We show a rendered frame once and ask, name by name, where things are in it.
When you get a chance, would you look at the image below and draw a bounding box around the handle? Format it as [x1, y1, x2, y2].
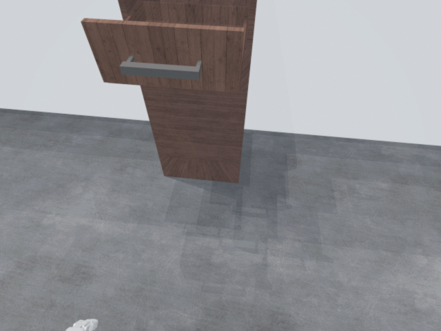
[120, 56, 202, 81]

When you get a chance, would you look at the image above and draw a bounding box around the cabinet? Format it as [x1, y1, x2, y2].
[118, 0, 257, 183]

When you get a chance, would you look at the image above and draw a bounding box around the drawer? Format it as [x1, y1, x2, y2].
[81, 1, 249, 93]

